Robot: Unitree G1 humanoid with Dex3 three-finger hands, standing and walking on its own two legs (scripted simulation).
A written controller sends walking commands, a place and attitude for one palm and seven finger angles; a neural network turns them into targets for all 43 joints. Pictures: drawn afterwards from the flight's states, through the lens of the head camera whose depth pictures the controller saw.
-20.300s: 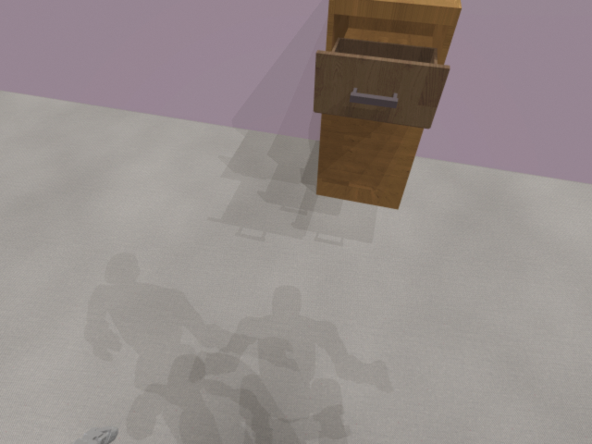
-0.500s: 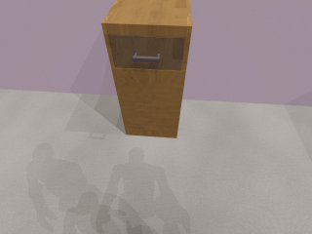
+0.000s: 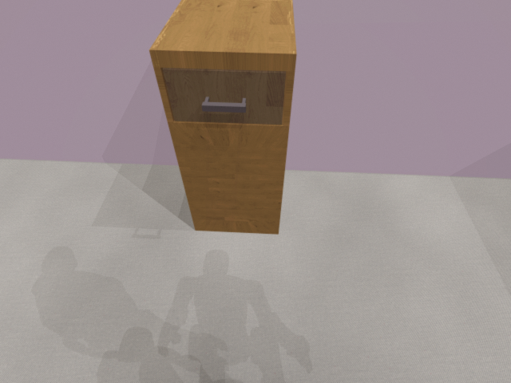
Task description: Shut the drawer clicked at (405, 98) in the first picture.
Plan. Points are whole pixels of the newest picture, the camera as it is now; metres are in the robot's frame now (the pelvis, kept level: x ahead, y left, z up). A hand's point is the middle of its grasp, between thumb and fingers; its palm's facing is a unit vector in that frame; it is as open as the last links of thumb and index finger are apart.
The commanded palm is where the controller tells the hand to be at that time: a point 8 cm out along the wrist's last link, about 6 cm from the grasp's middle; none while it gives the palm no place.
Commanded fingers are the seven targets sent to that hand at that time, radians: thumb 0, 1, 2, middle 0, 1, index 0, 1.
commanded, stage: look to check the result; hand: left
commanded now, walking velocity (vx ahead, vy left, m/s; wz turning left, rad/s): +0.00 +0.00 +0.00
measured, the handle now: (224, 103) +0.87 +0.13 -0.05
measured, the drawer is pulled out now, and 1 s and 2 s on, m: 0.00 0.00 0.00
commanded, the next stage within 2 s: stand and wait in 0.42 s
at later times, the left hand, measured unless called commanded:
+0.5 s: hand out of the picture +0.05 +0.21 -0.17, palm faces -0.01 -0.96 -0.29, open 7.3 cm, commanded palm none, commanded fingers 0.00 0.90 0.90 -0.20 -0.30 -0.20 -0.30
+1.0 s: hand out of the picture +0.08 +0.22 -0.16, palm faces -0.02 -0.95 -0.30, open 7.3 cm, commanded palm none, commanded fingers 0.00 0.90 0.90 -0.20 -0.30 -0.20 -0.30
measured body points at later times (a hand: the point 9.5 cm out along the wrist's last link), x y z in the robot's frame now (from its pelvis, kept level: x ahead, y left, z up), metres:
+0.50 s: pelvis +0.01 -0.01 +0.00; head +0.02 -0.01 +0.45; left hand +0.05 +0.26 -0.14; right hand +0.06 -0.28 -0.15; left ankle +0.04 +0.11 -0.75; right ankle -0.02 -0.10 -0.75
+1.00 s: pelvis +0.02 -0.01 +0.00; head +0.04 -0.02 +0.45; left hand +0.08 +0.27 -0.14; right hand +0.07 -0.28 -0.15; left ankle +0.04 +0.11 -0.75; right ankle -0.02 -0.10 -0.75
